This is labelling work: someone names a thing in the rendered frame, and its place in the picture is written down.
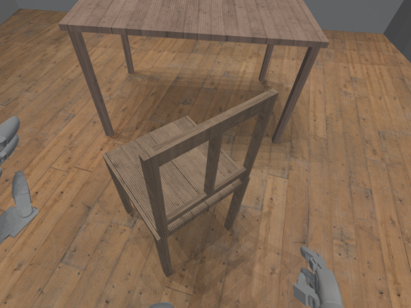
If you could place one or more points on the table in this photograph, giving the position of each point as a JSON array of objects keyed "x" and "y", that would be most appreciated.
[{"x": 272, "y": 22}]

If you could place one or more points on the right robot hand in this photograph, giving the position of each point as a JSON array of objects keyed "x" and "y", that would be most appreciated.
[{"x": 322, "y": 286}]

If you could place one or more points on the chair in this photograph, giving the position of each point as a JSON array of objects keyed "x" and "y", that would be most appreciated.
[{"x": 177, "y": 172}]

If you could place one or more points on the left robot hand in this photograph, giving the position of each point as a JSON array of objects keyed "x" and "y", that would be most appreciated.
[{"x": 13, "y": 220}]

